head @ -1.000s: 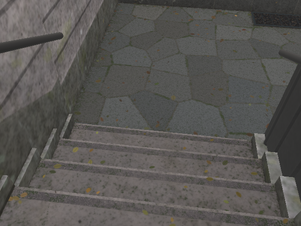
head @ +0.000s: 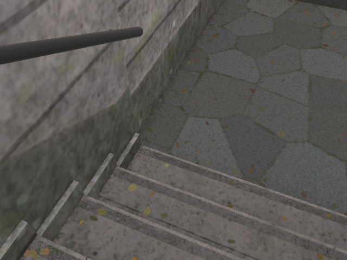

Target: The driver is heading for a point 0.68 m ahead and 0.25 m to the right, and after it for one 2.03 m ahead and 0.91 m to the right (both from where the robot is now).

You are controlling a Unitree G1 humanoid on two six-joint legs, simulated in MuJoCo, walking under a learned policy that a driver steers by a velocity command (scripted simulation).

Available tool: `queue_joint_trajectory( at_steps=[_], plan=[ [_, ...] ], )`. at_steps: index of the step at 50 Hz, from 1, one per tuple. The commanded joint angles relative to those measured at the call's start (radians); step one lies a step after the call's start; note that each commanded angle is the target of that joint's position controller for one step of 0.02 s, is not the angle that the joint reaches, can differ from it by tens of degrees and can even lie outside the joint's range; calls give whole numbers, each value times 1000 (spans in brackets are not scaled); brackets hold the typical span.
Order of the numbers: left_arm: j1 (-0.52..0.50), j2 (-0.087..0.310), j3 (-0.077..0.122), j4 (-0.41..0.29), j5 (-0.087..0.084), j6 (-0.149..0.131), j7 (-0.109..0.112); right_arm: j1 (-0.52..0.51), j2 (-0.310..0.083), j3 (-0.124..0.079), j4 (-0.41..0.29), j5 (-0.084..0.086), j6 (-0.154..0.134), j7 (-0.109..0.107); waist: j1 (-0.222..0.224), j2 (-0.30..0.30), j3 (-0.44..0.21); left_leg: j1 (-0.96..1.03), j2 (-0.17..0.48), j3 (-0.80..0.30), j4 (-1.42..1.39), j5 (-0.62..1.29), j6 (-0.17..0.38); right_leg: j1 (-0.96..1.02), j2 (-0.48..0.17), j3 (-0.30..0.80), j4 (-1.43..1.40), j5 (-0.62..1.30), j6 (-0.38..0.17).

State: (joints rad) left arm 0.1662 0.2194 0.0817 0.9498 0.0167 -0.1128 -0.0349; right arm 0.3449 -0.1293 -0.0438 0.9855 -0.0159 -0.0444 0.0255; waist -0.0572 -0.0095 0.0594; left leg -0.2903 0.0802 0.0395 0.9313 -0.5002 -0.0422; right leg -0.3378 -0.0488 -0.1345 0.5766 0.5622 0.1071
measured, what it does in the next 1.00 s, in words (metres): goes down: right foot 0.15 m lower, then left foot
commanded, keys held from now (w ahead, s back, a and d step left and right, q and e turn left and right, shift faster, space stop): w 0.66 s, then w+e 0.34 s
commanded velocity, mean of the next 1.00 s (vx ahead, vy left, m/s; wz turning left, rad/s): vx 0.39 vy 0.00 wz -0.09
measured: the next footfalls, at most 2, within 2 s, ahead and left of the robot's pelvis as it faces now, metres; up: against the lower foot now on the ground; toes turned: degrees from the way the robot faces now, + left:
right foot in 0.30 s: +0.20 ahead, -0.13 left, -0.15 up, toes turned +0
left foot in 0.74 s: +0.33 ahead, +0.11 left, -0.15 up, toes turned +0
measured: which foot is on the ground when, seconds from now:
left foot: down 0.00-0.28, up 0.30-0.72, down 0.74-1.00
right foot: down 0.00-0.16, up 0.18-0.28, down 0.30-0.76, up 0.78-1.00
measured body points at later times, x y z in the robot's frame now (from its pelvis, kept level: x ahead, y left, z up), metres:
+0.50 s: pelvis +0.15 -0.05 -0.13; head +0.14 -0.06 +0.32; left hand +0.07 +0.18 -0.27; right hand +0.25 -0.28 -0.27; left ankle +0.21 +0.09 -0.72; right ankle +0.16 -0.13 -0.85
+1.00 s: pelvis +0.38 +0.01 -0.16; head +0.39 +0.01 +0.29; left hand +0.54 +0.22 -0.29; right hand +0.28 -0.18 -0.31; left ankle +0.29 +0.11 -0.85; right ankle +0.49 -0.13 -0.85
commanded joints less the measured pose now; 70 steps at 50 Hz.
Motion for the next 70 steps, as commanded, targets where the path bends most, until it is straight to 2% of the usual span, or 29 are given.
queue_joint_trajectory(
  at_steps=[1, 4, 5, 7, 9, 11, 14, 15, 17, 18, 21, 25, 32, 34, 35, 37, 38, 39, 41, 46, 49, 57, 58, 59, 60, 62, 64, 68, 70],
  plan=[
    [128, 43, 3, 49, -34, 37, 8, 87, -69, -22, 24, 17, -12, -60, 37, -37, -51, -164, -134, 166, -1, -48, 35, 301, -33, 77, -263, 262, -68],
    [291, 102, -1, 95, -7, 56, -1, 34, -113, -49, 24, 18, -13, -103, 116, -147, 25, -232, -142, 146, 165, -260, 77, 276, -107, 170, -201, 323, -139],
    [271, 34, -9, 100, 2, 85, 4, 50, -98, -32, 36, 4, -22, -101, 130, -77, 62, -63, -89, 107, 26, -234, 145, 155, 111, -104, -182, 367, -13],
    [70, 61, -21, 40, -4, 102, 23, 236, -93, -46, 49, 33, -9, -93, -75, 129, 97, -46, 11, -19, 80, 83, 193, 6, 44, 24, 4, 123, -122],
    [-161, 84, -7, -40, -28, 82, 12, 315, -132, -44, 94, -8, 0, -108, -168, 258, 186, 10, 119, -276, -88, 59, 259, -301, 90, 135, 82, -603, -177],
    [-68, 55, -9, -52, -37, 64, 22, 110, -265, -72, 60, -57, 13, -114, -48, 341, 200, 40, 193, -319, -80, 190, 254, -293, 51, 269, -174, -965, -193],
    [476, 93, 38, 169, -33, 96, 37, -9, -199, -65, 80, -2, 22, -95, 229, 3, -143, -249, 48, -21, 442, 259, 205, 524, 105, 10, -95, -453, -147],
    [550, 109, 32, 205, -18, 99, 23, -42, -134, -55, 70, 4, 11, -73, 266, -169, -163, -409, -74, 49, 837, -248, 178, 600, 16, 131, -45, -418, -172],
    [523, 104, -13, 176, -7, 107, 1, -39, -69, -36, -18, 31, 0, -69, 163, -179, -119, -697, -120, -36, 1161, -263, 193, 476, -218, 588, -36, -365, -258],
    [490, 162, 1, 170, 10, 113, 13, -39, -77, -32, -50, 20, 5, -64, 142, -184, -117, -817, -84, -49, 1119, -158, 183, 416, -363, 821, -225, -1060, -400],
    [275, 113, -29, 79, 43, 86, 35, -105, -122, -37, -28, -18, 42, -61, 79, -87, 89, -712, -1, -83, 785, 74, 130, 22, -261, 709, -278, -1273, -364],
    [264, 66, -63, 88, -10, 35, 62, -153, -102, -29, -61, -36, 51, -50, 26, -95, 108, -487, 6, -68, 194, 500, 36, -179, -128, 474, -291, -976, -323],
    [294, 124, -29, 20, 17, 72, 37, -274, -157, -43, -72, 9, 59, -15, 91, -55, 82, -295, -1, -17, -10, 446, 40, 3, -161, 426, -326, -964, -368],
    [343, 125, -19, 21, 9, 62, 48, -355, -136, -33, -105, -4, 54, -23, 114, -61, 110, -334, 7, -39, -145, 267, 39, 131, -195, 448, -301, -838, -370],
    [320, -32, -76, 20, 79, -8, 11, -177, -90, -3, -110, -136, -27, 0, 55, -51, 66, -211, 8, -66, -35, 175, 87, 117, -237, 485, -172, -790, -391],
    [177, 114, -24, -17, 68, -46, -21, 145, -154, -42, -14, -102, -74, 12, -93, 38, -36, 199, -113, 87, -182, 199, 97, -45, -72, 318, 168, -615, -388],
    [98, 172, 12, -41, 70, -52, -50, 331, -182, -54, 60, -114, -82, 12, -168, 200, -88, 411, -89, -20, -313, 143, 133, -242, 94, 253, 540, -696, -358],
    [248, 24, -15, -34, 64, -51, -55, 329, -179, -23, 36, -108, -85, 15, -56, 291, -255, 604, 145, -385, -336, 465, 358, -462, 215, 262, 880, -1198, -291],
    [33, 31, -12, -118, 24, -24, -15, 266, -163, -13, 32, -117, -96, 54, -81, 104, 102, 351, 350, -734, -593, 31, 479, -882, 155, 413, 926, -983, -284],
    [201, -16, -51, -32, 114, 28, -20, -152, 71, 80, -97, -83, -101, -34, 113, 51, -35, -260, 89, -99, -421, 340, 212, -317, -44, 263, 486, -391, -191],
    [10, 62, -29, -87, 43, 6, -49, 111, -91, 71, -1, -91, -120, -53, 27, 49, -39, -329, 70, 12, -306, 195, 198, -102, -11, 151, 206, -136, -129],
    [168, 110, -26, 27, 79, 7, 4, 180, -236, 20, 15, -50, -51, 2, 84, -35, 18, 4, 94, -12, 280, 586, 163, 140, 53, -1, -256, -495, -146],
    [440, 139, -2, 103, 55, -7, 7, 152, -294, 1, 22, -103, -36, 50, 209, -92, -63, -175, 53, 22, 568, 693, 145, 490, 93, -32, -224, -367, -219],
    [665, 228, 20, 179, 78, -1, 5, 260, -73, 53, 45, -123, -40, 89, 195, -305, -328, -534, -81, 40, 1138, -249, 40, 963, -103, 252, 103, 264, -506],
    [772, 291, 43, 168, 75, -13, -5, 118, -42, 75, -90, -81, -66, 106, 286, -128, -391, -885, -137, -94, 1275, -334, -26, 1226, -243, 541, 129, 430, -625],
    [488, 185, 20, 100, 81, -17, -12, -162, -155, 47, -250, -23, -100, 81, 235, 99, -115, -1220, -35, -219, 947, -132, -8, 936, -348, 711, -17, -360, -535],
    [118, -80, -103, 10, 103, -12, -33, -76, -145, 58, -188, -78, -80, 19, 5, 118, 77, -855, 115, -271, 494, 250, 115, 119, -245, 533, -154, -571, -466],
    [32, 169, -75, -81, 78, -35, -32, 88, -80, 89, -129, -91, -36, 42, -96, 17, -61, 78, -8, 32, 320, 630, 52, -689, 37, 299, 9, -609, -404],
    [192, 134, -89, -55, 69, -57, 15, -65, -154, 81, -164, -95, -54, 26, 34, 63, -51, -121, 3, -56, -13, 826, -8, -380, 70, 330, 216, -791, -337]
  ],
)
Velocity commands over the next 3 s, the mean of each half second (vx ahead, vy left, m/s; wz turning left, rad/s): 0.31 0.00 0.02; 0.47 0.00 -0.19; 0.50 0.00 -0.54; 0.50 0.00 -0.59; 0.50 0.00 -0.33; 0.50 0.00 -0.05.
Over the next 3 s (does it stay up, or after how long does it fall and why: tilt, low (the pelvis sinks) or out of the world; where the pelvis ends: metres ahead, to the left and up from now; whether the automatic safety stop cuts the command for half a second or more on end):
stays up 1.41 -0.57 -0.72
